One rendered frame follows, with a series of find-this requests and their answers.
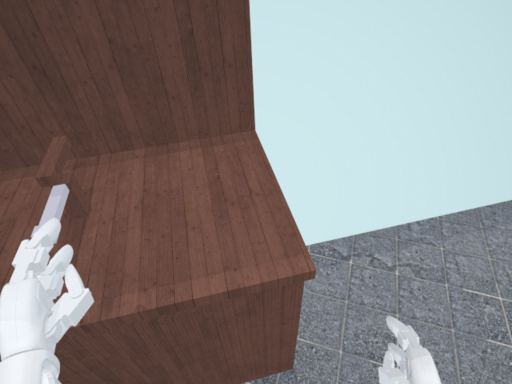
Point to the tap lever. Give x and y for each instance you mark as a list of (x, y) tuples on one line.
[(54, 207)]

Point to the robot right hand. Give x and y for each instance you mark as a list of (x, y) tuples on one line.
[(416, 364)]

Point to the robot left hand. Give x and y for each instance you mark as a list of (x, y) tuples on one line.
[(26, 302)]

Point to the left robot forearm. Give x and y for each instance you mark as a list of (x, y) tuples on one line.
[(36, 366)]

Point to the counter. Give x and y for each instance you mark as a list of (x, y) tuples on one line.
[(180, 230)]

